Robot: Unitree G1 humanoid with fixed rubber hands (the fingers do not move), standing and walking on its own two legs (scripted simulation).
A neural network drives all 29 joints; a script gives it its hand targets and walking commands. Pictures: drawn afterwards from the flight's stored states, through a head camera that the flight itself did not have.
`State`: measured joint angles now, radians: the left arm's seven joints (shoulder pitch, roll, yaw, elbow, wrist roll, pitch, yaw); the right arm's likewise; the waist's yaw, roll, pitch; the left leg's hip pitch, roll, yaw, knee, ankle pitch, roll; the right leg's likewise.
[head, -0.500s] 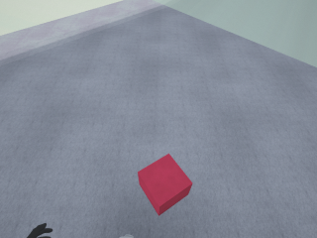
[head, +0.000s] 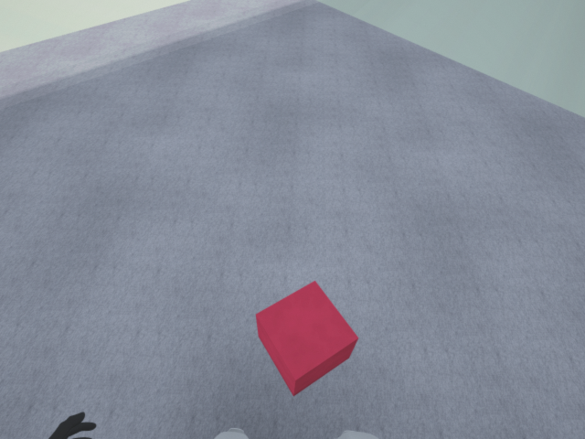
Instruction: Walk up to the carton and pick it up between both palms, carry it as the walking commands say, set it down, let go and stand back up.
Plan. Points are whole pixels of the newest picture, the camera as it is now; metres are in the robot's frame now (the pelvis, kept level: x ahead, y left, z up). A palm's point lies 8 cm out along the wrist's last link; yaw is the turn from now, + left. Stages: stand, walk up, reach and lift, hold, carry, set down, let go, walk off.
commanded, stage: walk up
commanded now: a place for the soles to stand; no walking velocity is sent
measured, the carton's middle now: (304, 337) +0.50 -0.06 -0.64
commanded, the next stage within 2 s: none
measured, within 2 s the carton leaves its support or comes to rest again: neither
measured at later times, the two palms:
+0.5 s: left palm out of the picture +0.13 +0.31 -0.08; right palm out of the picture +0.07 -0.36 -0.08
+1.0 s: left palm out of the picture +0.14 +0.30 -0.06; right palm out of the picture +0.09 -0.37 -0.07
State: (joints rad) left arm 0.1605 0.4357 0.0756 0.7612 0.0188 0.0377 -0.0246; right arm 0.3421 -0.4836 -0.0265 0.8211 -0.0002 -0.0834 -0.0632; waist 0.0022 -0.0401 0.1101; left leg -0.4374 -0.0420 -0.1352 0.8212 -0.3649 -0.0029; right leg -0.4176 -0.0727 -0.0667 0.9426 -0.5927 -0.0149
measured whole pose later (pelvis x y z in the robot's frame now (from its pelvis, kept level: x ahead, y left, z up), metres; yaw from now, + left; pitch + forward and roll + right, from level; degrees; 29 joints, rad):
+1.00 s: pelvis +0.02 -0.02 +0.01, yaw +1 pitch -2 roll +3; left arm 0.16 0.43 0.08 0.77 0.02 0.02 -0.02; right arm 0.31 -0.48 -0.02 0.83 0.00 -0.06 -0.07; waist 0.01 -0.04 0.11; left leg -0.47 -0.04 -0.13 0.99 -0.48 0.03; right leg -0.33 -0.07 -0.08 0.78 -0.41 -0.04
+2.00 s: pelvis +0.03 -0.03 +0.00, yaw +2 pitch -2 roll +2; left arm 0.15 0.43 0.08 0.78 0.02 0.03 -0.03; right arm 0.31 -0.48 -0.02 0.84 0.00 -0.07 -0.06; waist 0.01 -0.03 0.11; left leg -0.41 -0.02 -0.13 0.79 -0.36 0.01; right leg -0.37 -0.06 -0.07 0.88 -0.50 -0.02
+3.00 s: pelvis +0.04 -0.01 +0.01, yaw +3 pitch -2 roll +1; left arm 0.14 0.43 0.08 0.79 0.02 0.02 -0.03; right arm 0.29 -0.48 -0.02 0.84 0.00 -0.07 -0.05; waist 0.01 -0.01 0.11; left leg -0.39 -0.03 -0.13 0.77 -0.36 0.00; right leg -0.34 -0.07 -0.07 0.82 -0.45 -0.01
